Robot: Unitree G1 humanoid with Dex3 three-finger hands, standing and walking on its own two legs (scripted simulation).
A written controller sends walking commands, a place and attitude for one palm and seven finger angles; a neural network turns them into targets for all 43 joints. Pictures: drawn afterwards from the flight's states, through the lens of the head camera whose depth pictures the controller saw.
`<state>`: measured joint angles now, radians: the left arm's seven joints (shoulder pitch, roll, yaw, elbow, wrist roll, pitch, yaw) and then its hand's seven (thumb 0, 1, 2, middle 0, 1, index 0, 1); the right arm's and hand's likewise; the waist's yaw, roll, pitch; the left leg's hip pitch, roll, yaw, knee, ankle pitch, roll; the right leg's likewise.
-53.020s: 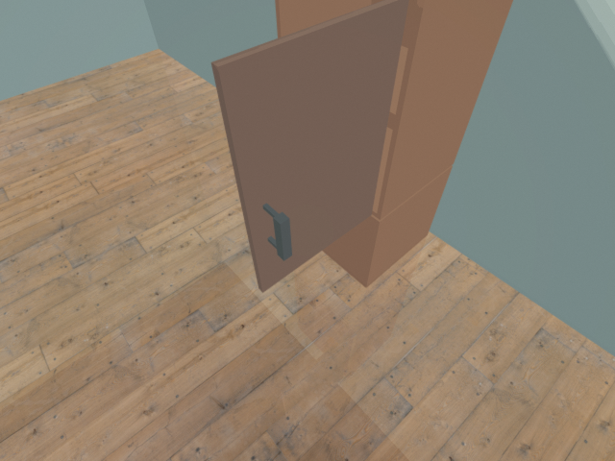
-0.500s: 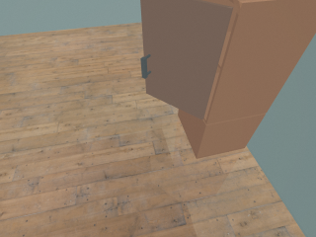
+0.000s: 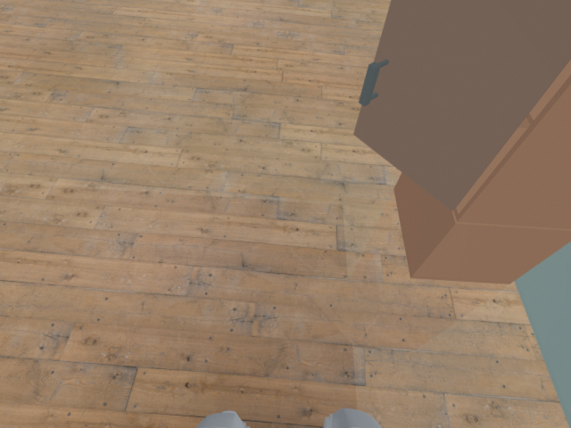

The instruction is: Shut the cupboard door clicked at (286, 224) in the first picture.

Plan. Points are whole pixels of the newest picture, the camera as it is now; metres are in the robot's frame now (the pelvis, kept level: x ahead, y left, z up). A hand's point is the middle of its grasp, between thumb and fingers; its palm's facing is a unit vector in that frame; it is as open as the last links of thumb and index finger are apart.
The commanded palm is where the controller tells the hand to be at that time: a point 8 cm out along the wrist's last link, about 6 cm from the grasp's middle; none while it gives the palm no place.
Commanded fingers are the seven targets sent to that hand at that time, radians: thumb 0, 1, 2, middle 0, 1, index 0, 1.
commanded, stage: walk to a spot facing it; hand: left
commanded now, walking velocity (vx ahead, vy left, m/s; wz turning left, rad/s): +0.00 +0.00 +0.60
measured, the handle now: (374, 82) +0.98 -0.22 -0.10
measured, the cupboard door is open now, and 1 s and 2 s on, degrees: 41 41 41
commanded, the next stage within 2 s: turn to face it in 1.32 s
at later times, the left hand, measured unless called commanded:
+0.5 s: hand out of the picture +0.00 +0.16 -0.13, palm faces +0.36 -0.90 -0.26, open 7.4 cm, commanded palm none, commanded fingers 0.00 0.90 0.90 -0.20 -0.30 -0.20 -0.30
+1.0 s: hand out of the picture +0.09 +0.30 -0.15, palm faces +0.60 -0.78 -0.20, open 7.4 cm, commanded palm none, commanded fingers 0.00 0.90 0.90 -0.20 -0.30 -0.20 -0.30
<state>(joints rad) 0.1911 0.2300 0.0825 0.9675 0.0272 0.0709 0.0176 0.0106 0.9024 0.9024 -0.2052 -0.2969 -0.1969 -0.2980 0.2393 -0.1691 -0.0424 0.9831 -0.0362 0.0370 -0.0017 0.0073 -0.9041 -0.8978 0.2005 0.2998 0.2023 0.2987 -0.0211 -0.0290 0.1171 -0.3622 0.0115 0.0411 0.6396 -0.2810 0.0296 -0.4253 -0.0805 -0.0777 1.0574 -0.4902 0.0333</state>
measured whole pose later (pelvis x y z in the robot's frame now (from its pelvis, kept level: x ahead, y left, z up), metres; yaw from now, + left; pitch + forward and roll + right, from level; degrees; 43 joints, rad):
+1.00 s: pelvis +0.15 +0.10 +0.02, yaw +35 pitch -1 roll +0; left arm 0.22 0.22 0.08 0.93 0.04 -0.01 -0.02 0.01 0.91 0.90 -0.20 -0.30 -0.19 -0.30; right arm 0.23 -0.18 -0.03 0.97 -0.03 -0.05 -0.02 0.00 -0.92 -0.90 0.20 0.30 0.20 0.30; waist 0.01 -0.03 0.09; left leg -0.16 -0.05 0.08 0.42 -0.25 0.08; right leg -0.58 -0.15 -0.03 1.05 -0.24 0.05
